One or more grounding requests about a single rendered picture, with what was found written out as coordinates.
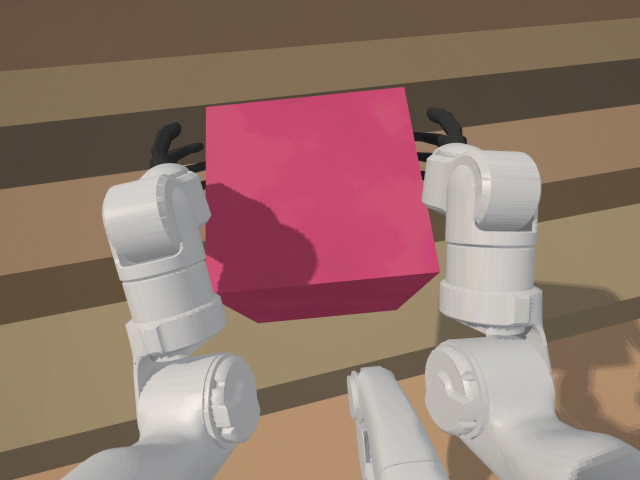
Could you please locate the robot left upper arm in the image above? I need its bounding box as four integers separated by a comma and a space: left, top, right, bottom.
61, 352, 260, 480

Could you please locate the robot left forearm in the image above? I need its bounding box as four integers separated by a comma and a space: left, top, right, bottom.
102, 163, 227, 428

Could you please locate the right robot shin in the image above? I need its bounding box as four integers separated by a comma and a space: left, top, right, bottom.
355, 370, 394, 480

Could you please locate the carton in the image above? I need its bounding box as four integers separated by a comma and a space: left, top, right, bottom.
205, 87, 440, 323

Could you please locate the right robot thigh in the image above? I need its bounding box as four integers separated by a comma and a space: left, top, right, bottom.
347, 366, 449, 480

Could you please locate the robot right forearm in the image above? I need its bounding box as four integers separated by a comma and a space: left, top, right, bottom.
421, 143, 555, 390

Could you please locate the robot right upper arm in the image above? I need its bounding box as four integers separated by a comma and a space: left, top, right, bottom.
425, 335, 640, 480

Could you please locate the left robot hand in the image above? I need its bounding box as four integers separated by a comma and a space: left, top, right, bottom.
150, 122, 206, 190

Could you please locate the right robot hand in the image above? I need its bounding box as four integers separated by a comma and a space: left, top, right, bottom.
413, 107, 467, 180

